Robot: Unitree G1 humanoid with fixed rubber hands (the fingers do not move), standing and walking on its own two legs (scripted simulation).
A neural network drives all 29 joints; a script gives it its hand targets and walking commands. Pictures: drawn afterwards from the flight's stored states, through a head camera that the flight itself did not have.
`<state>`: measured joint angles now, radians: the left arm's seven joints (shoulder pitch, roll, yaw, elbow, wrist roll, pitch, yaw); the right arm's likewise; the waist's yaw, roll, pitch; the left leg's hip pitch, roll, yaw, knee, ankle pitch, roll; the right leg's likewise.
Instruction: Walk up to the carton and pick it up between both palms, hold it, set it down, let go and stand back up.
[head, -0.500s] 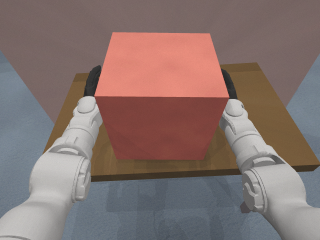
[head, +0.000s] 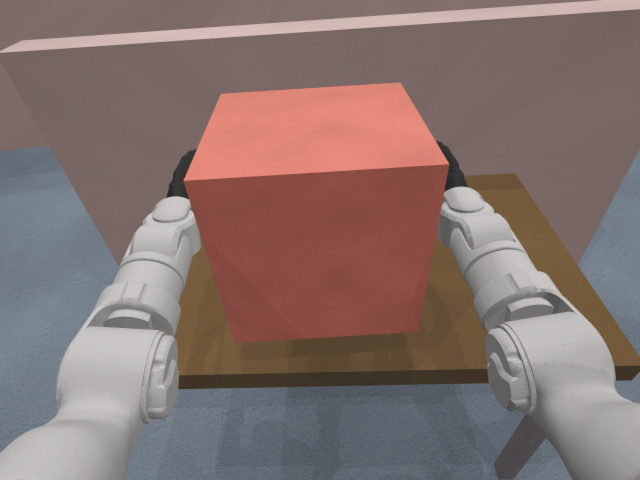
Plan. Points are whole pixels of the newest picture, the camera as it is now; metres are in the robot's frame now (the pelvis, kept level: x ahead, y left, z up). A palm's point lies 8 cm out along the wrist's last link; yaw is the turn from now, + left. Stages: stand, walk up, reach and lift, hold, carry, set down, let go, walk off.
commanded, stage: reach and lift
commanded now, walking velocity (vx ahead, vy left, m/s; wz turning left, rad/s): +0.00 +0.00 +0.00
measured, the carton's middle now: (318, 211) +0.43 +0.01 +0.14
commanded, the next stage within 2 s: hold in 1.00 s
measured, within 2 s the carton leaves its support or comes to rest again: neither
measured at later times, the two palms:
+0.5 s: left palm (160, 199) +0.38 +0.20 +0.21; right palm (442, 178) +0.40 -0.15 +0.20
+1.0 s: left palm (158, 191) +0.38 +0.20 +0.22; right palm (445, 165) +0.40 -0.15 +0.22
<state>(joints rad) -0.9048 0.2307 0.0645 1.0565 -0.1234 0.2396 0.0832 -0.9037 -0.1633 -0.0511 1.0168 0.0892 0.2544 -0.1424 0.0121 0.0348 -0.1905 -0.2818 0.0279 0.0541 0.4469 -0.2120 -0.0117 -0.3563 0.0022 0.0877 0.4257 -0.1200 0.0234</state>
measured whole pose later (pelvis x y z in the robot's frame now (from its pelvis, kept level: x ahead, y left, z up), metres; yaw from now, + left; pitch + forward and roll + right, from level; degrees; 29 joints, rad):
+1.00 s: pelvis +0.00 +0.01 +0.00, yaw +1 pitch +0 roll +0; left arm -0.86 0.20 0.14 0.73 -0.04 0.58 0.10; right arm -0.96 -0.21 -0.03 0.94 0.16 0.45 -0.11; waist 0.02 0.03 -0.19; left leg -0.22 0.03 0.04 0.43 -0.21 -0.01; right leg -0.27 0.00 0.08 0.37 -0.10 0.03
